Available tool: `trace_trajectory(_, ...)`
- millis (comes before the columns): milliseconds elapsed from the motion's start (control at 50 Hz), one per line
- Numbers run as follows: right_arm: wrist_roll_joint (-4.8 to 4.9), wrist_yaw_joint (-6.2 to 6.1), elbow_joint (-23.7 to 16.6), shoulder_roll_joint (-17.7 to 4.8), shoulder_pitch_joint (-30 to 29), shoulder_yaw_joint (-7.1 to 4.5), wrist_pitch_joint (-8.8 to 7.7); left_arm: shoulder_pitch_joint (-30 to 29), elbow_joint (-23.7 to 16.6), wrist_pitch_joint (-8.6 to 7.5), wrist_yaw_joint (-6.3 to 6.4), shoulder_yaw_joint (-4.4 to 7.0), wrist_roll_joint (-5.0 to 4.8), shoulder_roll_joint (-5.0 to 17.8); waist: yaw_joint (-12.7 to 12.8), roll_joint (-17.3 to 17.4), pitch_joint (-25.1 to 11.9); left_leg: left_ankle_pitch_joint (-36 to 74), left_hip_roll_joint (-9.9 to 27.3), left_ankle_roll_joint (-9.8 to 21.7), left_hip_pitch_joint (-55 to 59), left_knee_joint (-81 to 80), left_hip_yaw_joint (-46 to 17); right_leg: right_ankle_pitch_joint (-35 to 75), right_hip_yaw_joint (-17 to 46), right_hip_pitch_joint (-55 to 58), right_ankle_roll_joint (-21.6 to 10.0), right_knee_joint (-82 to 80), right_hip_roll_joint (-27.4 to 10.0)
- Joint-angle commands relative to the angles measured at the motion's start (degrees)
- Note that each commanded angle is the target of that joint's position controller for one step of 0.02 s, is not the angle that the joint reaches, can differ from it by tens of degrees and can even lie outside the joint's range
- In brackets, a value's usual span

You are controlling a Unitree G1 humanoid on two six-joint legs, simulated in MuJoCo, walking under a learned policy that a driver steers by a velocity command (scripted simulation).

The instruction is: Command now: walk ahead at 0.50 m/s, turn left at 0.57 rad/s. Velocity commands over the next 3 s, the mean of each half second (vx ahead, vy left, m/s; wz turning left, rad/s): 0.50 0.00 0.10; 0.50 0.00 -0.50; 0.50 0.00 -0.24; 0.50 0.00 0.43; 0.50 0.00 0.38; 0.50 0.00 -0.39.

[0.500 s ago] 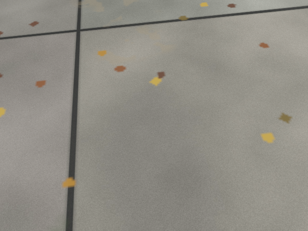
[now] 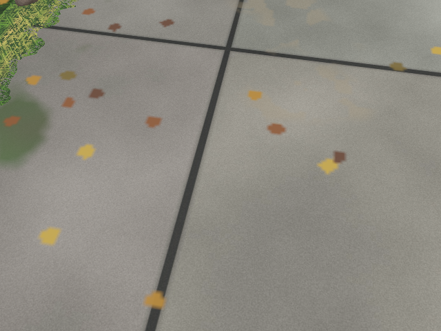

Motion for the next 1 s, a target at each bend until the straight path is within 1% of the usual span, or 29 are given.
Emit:
trace_trajectory(20, 0.28, -0.14, -2.8, -8.0, 2.4, -1.66, -1.86, 3.3, -2.5, 1.52, -0.37, 1.02, 0.49, 4.4, 1.6, 1.3, -3.6, 18.9, 15.0, 8.7, 3.7, -11.2, -16.2, 3.6, -0.5, -4.3, 1.8, -5.3, -0.7)
trace_trajectory(120, 0.22, -0.1, -1.9, -7.8, 7.8, -1.54, -1.78, -7.2, -6.1, 1.54, -0.75, 0.69, 0.08, 4.5, -2.5, 3.9, -1.6, 17.1, 13.7, 5.7, 8.1, -11.8, -16.5, 14.9, -1.0, -9.6, 2.4, -19.2, 0.1)
trace_trajectory(180, -0.09, -0.45, -0.7, -6.7, 10.8, -0.91, -2.15, -11.0, -7.1, 1.01, -1.29, 0.14, -0.21, 3.8, -4.5, 4.4, -1.5, 21.8, 14.3, 4.2, 12.8, -11.2, -14.8, 19.2, -2.3, -9.1, 0.9, -26.0, 1.1)
trace_trajectory(240, -0.83, -0.83, 0.2, -7.0, 12.4, -0.52, -2.49, -14.6, -8.5, 0.5, -1.6, -0.04, -0.71, 4.3, -5.7, 4.9, -0.2, 25.5, 16.3, 3.4, 17.0, -11.0, -13.8, 18.5, -3.8, -8.1, -1.9, -30.9, 2.3)
trace_trajectory(280, -1.31, -1.25, 0.6, -7.8, 11.2, -0.49, -2.65, -12.9, -8.5, 0.24, -1.7, 0.25, -0.89, 5.3, -3.9, 5.6, 0.2, 31.2, 18.0, 2.3, 18.9, -9.8, -12.3, 14.7, -4.0, -4.6, -4.4, -33.8, 3.5)
trace_trajectory(300, -1.45, -1.45, 0.5, -8.3, 9.9, -0.47, -2.79, -9.7, -7.5, 0.14, -1.55, 0.59, -0.99, 5.9, -2.1, 5.9, -0.7, 39.0, 18.1, 1.4, 19.0, -7.2, -10.8, 12.2, -4.4, 0.1, -5.6, -35.0, 5.0)
trace_trajectory(320, -1.71, -1.56, 0.7, -8.9, 9.2, -0.53, -2.85, -4.8, -5.9, 0.05, -1.16, 1.12, -1.14, 6.9, 0.1, 6.1, -3.2, 47.9, 17.8, 0.6, 19.6, -1.9, -9.4, 9.6, -5.1, 6.0, -6.9, -35.4, 7.2)
trace_trajectory(340, -1.89, -1.48, 0.8, -9.2, 8.4, -0.53, -2.68, 3.2, -3.2, -0.21, -0.64, 1.72, -1.1, 7.7, 3.7, 4.8, -7.1, 52.6, 16.3, -0.2, 19.3, 7.9, -7.1, 9.5, -6.2, 14.3, -8.3, -38.2, 9.5)
trace_trajectory(360, -1.72, -1.49, 0.4, -8.6, 8.1, -0.17, -2.78, 12.1, -0.8, -0.62, -0.09, 2.45, -0.39, 9.3, 7.6, 3.0, -11.9, 44.2, 14.6, -1.1, 11.8, 20.6, -5.2, 9.6, -1.3, 27.0, -10.6, -39.3, 5.5)
trace_trajectory(380, 0.16, -0.95, -1.6, -4.0, 13.1, 0.96, -3.06, 18.6, -0.2, -0.69, 0.3, 4.32, 0.78, 16.3, 6.4, -9.0, -19.6, 17.9, 6.9, -4.4, -6.7, 43.6, -0.9, 5.4, 24.9, 44.1, -18.7, -40.4, -10.5)
trace_trajectory(400, -1.0, -0.76, -1.5, -5.9, 12.7, 0.62, -3.38, 15.8, 0.6, 0.27, -0.58, 4.18, -1.24, 14.4, 4.5, -11.4, -19.9, -17.5, 1.2, -4.7, -18.9, 52.6, -3.1, 6.0, 44.2, 45.8, -22.2, -50.0, -15.0)
trace_trajectory(420, -2.18, -0.66, -2.6, -7.0, 7.8, 0.56, -3.45, 9.7, -0.5, 0.53, -1.02, 3.66, -2.37, 11.9, 2.5, -4.8, -10.4, -13.1, 5.9, -4.3, -23.6, 54.3, -6.6, 0.4, 37.3, 38.1, -21.1, -50.5, -13.1)
trace_trajectory(440, -2.11, -0.27, -3.6, -6.9, 3.7, 0.85, -3.93, 6.4, -1.2, 0.55, -1.19, 3.02, -2.24, 9.0, 2.2, -0.4, -5.9, -8.8, 8.4, -4.4, -23.4, 51.3, -6.2, 2.7, 30.2, 30.9, -19.8, -51.8, -10.9)
trace_trajectory(460, -2.02, 0.04, -4.3, -6.1, 1.9, 1.02, -3.91, 5.7, -0.8, 0.43, -1.04, 2.58, -1.83, 7.6, 1.1, 0.9, -2.7, -7.4, 10.2, -4.7, -22.0, 47.4, -5.9, 7.6, 25.5, 25.5, -18.2, -53.1, -8.1)
trace_trajectory(480, -2.5, 0.18, -4.9, -5.7, 1.8, 1.19, -3.24, 5.9, 0.0, 0.21, -0.79, 2.32, -1.95, 7.1, -0.3, 0.3, -1.7, -7.0, 11.2, -5.6, -19.9, 44.4, -5.8, 12.0, 22.0, 21.8, -16.9, -53.9, -5.6)
trace_trajectory(540, -2.88, 0.48, -5.3, -4.1, 2.2, 1.88, -1.39, 8.2, 1.2, -0.76, -0.6, 2.75, -2.42, 8.5, -1.4, -1.5, -3.3, -6.3, 11.8, -8.1, -17.7, 39.0, -3.9, 19.8, 17.1, 18.8, -16.9, -55.1, -2.6)
trace_trajectory(580, -2.77, 0.55, -7.0, -3.8, -2.1, 2.15, -0.99, 9.8, 1.6, -0.72, -0.39, 3.1, -2.49, 9.4, -0.6, -1.5, -2.1, -3.2, 12.4, -9.8, -20.0, 33.9, -2.8, 18.9, 16.0, 17.7, -16.9, -56.5, -1.5)
trace_trajectory(620, -2.6, 0.59, -9.0, -3.6, -7.9, 2.37, -0.89, 12.0, 2.0, -0.51, -0.32, 3.26, -2.58, 9.5, 1.1, -1.6, -0.8, 1.7, 12.5, -11.0, -22.4, 27.5, -2.2, 18.9, 15.9, 18.3, -15.9, -57.1, -0.4)
trace_trajectory(680, -2.15, 0.85, -10.9, -2.9, -13.7, 2.81, -1.02, 15.2, 2.5, -0.26, -0.18, 3.59, -2.58, 9.7, 3.6, -2.2, -1.5, 7.8, 11.5, -11.5, -22.7, 19.8, -2.1, 21.6, 15.9, 21.6, -13.9, -55.2, 0.7)
trace_trajectory(780, -1.46, 0.87, -13.8, -3.4, -20.3, 3.26, -1.85, 18.4, 2.5, 0.25, 0.56, 3.89, -1.56, 10.1, 5.8, -3.0, -2.1, 7.3, 9.0, -10.6, -21.7, 12.2, -2.5, 30.2, 19.1, 27.8, -13.1, -49.4, -0.6)
trace_trajectory(820, -1.3, 0.68, -13.7, -4.7, -17.8, 2.95, -2.37, 16.2, 1.6, 0.31, 1.02, 4.2, -1.31, 11.0, 3.7, -3.7, -2.6, 4.3, 8.2, -9.3, -15.6, 8.1, -3.5, 31.6, 21.0, 27.2, -11.6, -46.7, -1.2)
trace_trajectory(860, -1.24, -0.17, -10.9, -6.8, -8.1, 2.0, -3.12, 12.8, 0.5, 0.04, 0.79, 4.43, -1.46, 12.0, -1.1, -2.9, -6.2, 1.5, 6.1, -7.3, -0.7, 3.2, -2.7, 36.5, 20.8, 23.3, -9.3, -38.5, 1.0)
trace_trajectory(880, -1.98, -1.01, -9.5, -9.5, -1.0, 1.07, -3.93, 12.4, 0.1, -0.47, 0.21, 4.08, -2.12, 10.7, -4.6, 1.0, -11.1, 0.6, 10.9, -5.1, 11.1, 0.8, -6.9, 32.7, 17.8, 18.8, -7.8, -27.4, 4.7)
trace_trajectory(900, -3.38, -2.09, -9.6, -14.3, 7.0, -0.12, -3.9, 14.0, -2.0, -0.94, 0.0, 2.82, -3.68, 5.9, -6.6, 9.1, -20.2, -11.8, 26.1, -1.5, 26.0, -1.4, -23.2, 13.9, 11.1, 8.5, -6.0, -11.0, 9.3)
trace_trajectory(920, -2.77, -1.99, -9.4, -16.3, 5.1, -0.88, -2.72, 18.0, -3.7, -0.53, 0.11, 2.65, -3.31, 5.8, -2.7, 19.6, -22.4, -15.0, 34.3, 3.8, 29.2, -7.6, -45.4, -14.1, 5.8, -4.2, -5.6, -1.1, 14.4)
trace_trajectory(940, -2.37, -1.64, -10.1, -11.0, 1.3, -0.13, -2.08, 17.4, -1.3, 0.57, 0.58, 3.01, -1.61, 8.9, -1.1, 9.2, -13.8, -19.2, 32.8, 3.9, 21.9, -7.1, -41.0, -10.2, 5.9, -8.2, -5.8, 3.9, 8.6)
trace_trajectory(960, -1.91, -1.37, -10.6, -6.4, -1.2, 0.95, -2.11, 13.5, -1.1, 0.85, -0.07, 2.99, -1.05, 8.6, -1.4, 3.0, -7.8, -15.8, 29.4, 2.9, 15.1, -8.1, -32.1, -5.4, 5.4, -7.6, -5.4, 3.3, 6.9)
trace_trajectory(980, -2.01, -1.23, -10.3, -4.7, -2.6, 1.48, -2.27, 11.7, -1.6, 1.08, -0.6, 2.82, -1.05, 7.3, -0.5, 3.2, -4.5, -8.6, 26.5, 1.4, 10.2, -10.0, -24.5, -2.8, 4.8, -6.2, -4.9, 0.8, 5.2)
trace_trajectory(1000, -1.88, -1.35, -9.5, -4.4, -2.1, 1.62, -2.7, 10.5, -2.1, 1.65, -1.12, 2.87, -0.3, 7.0, 0.0, 6.0, -3.3, -3.1, 24.6, 0.5, 7.8, -10.9, -19.3, -1.8, 4.3, -5.5, -4.4, -0.8, 4.0)
Next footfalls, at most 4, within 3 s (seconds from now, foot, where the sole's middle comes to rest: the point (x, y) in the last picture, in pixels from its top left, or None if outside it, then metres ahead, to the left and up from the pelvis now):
0.36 right None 0.39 -0.11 -0.77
0.88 left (213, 258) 0.69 0.04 -0.77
1.38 right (299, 217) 0.84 -0.26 -0.77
1.92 left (268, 145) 1.17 -0.18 -0.77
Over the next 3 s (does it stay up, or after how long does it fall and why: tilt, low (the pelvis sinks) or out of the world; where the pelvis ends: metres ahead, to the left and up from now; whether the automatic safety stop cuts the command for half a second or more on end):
stays up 1.61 -0.25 -0.01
